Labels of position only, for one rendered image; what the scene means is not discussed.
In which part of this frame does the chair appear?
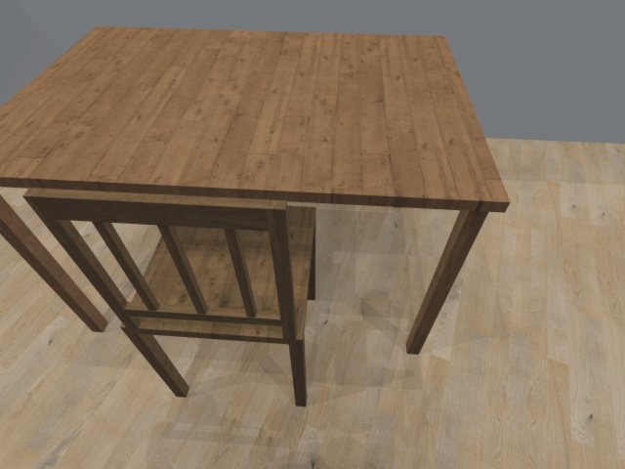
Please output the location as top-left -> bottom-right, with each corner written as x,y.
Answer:
23,188 -> 315,406

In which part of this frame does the table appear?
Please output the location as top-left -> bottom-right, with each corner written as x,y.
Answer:
0,26 -> 510,355

